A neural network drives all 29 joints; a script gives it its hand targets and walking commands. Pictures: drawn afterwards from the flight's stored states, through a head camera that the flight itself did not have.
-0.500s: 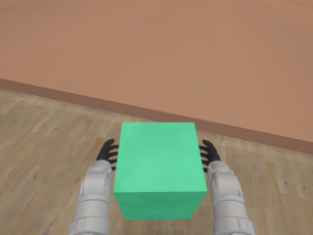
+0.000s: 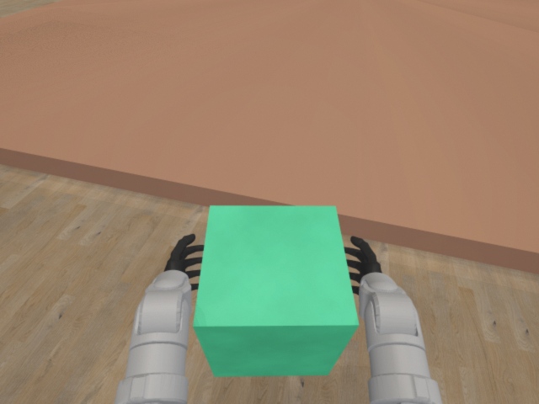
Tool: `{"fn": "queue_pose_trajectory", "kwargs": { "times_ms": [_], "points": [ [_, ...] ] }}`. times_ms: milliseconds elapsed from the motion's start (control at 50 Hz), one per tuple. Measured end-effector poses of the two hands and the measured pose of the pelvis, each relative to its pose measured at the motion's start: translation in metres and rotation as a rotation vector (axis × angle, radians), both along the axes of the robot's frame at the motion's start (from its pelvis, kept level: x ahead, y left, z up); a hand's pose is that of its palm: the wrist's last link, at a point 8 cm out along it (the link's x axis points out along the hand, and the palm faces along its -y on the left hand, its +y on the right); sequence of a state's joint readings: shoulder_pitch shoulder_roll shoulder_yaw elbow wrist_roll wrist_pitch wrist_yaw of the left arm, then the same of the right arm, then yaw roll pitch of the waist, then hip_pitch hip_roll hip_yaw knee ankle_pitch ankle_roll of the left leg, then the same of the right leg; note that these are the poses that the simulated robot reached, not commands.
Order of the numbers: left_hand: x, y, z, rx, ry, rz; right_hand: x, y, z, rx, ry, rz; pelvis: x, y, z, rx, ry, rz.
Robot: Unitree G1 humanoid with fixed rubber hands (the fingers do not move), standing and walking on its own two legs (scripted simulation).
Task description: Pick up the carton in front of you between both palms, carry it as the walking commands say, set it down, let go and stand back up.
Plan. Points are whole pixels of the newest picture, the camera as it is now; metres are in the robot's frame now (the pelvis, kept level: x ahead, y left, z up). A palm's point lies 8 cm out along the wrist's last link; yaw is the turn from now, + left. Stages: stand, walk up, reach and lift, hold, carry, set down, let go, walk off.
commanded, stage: hold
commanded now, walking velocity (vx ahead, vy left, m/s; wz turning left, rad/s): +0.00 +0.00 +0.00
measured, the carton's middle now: (272, 295) +0.30 +0.00 -0.02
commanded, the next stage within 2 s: carry in 0.50 s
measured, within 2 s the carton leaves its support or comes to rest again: neither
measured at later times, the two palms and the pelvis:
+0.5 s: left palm (176, 281) +0.28 +0.15 +0.05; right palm (369, 284) +0.28 -0.15 +0.05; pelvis +0.00 +0.00 +0.00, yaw -1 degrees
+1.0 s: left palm (198, 213) +0.39 +0.13 +0.08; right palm (372, 219) +0.39 -0.17 +0.09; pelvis +0.15 -0.01 -0.01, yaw -3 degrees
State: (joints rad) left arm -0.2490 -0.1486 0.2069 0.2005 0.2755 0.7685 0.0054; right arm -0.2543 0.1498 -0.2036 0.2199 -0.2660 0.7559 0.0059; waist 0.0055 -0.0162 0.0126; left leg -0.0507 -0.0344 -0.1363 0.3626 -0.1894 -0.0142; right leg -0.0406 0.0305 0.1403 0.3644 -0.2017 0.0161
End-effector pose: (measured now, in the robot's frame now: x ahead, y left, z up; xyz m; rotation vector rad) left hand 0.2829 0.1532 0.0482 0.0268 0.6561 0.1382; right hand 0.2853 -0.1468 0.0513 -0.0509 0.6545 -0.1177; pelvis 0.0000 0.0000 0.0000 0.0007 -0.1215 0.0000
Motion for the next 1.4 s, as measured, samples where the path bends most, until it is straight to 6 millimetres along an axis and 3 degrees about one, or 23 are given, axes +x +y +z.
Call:
{"fn": "queue_pose_trajectory", "kwargs": {
  "times_ms": [500, 600, 700, 780, 860, 940, 1020, 1080, 1220, 1300, 1400],
  "points": [
    [-0.001, 0.001, -0.003, -0.003, 0.021, -0.003, -0.002, 0.001, -0.003, 0.001, 0.021, -0.007, -0.005, 0.002, -0.001, 0.001, 0.007, -0.013],
    [0.009, -0.006, 0.001, -0.005, 0.000, -0.004, 0.004, -0.006, -0.002, 0.008, 0.000, -0.016, 0.005, -0.002, -0.006, 0.007, 0.085, -0.050],
    [0.031, -0.029, 0.016, -0.011, -0.049, -0.018, 0.019, -0.029, 0.010, 0.041, -0.049, -0.059, 0.024, -0.017, -0.010, 0.001, 0.133, -0.031],
    [0.051, -0.032, 0.034, -0.026, -0.069, -0.005, 0.041, -0.032, 0.030, 0.064, -0.069, -0.070, 0.049, -0.021, -0.002, 0.017, 0.181, -0.007],
    [0.072, -0.022, 0.043, -0.043, -0.085, 0.025, 0.070, -0.022, 0.043, 0.068, -0.085, -0.056, 0.081, -0.017, -0.001, 0.028, 0.212, -0.012],
    [0.092, -0.014, 0.037, -0.071, -0.076, 0.055, 0.095, -0.014, 0.040, 0.070, -0.076, -0.050, 0.120, -0.013, -0.011, 0.040, 0.213, -0.042],
    [0.119, -0.023, 0.037, -0.065, -0.005, 0.035, 0.110, -0.024, 0.033, 0.097, -0.006, -0.100, 0.162, -0.014, -0.005, 0.014, 0.221, -0.057],
    [0.150, -0.037, 0.040, -0.072, 0.007, 0.007, 0.131, -0.036, 0.034, 0.114, 0.002, -0.137, 0.195, -0.021, -0.003, -0.001, 0.221, -0.055],
    [0.239, -0.068, 0.025, -0.070, -0.020, 0.005, 0.222, -0.068, 0.020, 0.125, -0.025, -0.141, 0.283, -0.052, -0.026, -0.017, 0.194, -0.026],
    [0.272, -0.063, 0.019, -0.091, 0.041, 0.072, 0.275, -0.063, 0.020, 0.118, 0.041, -0.088, 0.322, -0.062, -0.016, -0.017, 0.207, 0.007],
    [0.318, -0.051, 0.035, -0.093, 0.013, 0.138, 0.339, -0.050, 0.036, 0.105, 0.016, -0.016, 0.379, -0.064, -0.001, -0.001, 0.214, 0.009]
  ]
}}
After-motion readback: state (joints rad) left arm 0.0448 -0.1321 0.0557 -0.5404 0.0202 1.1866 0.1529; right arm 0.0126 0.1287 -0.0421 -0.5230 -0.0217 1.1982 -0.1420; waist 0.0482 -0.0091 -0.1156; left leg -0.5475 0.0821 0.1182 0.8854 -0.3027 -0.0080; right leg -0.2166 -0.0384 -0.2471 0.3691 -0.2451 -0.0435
